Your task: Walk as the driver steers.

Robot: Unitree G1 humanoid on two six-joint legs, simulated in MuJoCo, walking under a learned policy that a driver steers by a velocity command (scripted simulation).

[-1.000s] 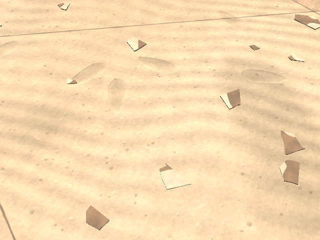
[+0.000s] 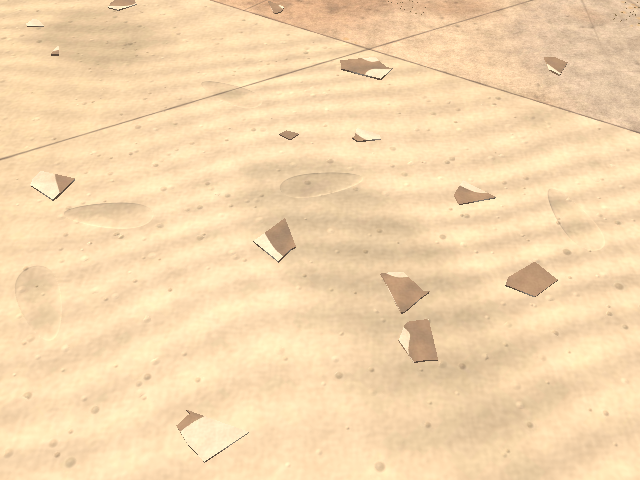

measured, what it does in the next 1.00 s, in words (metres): walks ahead: left foot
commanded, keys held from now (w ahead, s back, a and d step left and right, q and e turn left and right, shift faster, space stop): no key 0.16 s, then w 0.34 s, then no key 0.50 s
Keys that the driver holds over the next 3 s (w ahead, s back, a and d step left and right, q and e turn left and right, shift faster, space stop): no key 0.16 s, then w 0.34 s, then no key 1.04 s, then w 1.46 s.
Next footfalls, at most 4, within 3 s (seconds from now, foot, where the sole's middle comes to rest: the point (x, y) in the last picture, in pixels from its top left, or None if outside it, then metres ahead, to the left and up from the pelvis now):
0.84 left None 0.29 0.06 -0.78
1.14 right None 0.24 -0.13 -0.78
1.88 left None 0.39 0.09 -0.78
2.36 right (350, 390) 0.74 -0.05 -0.78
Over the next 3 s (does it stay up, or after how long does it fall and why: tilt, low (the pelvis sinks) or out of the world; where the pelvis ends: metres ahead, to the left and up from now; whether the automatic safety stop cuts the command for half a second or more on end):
stays up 0.93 0.06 -0.02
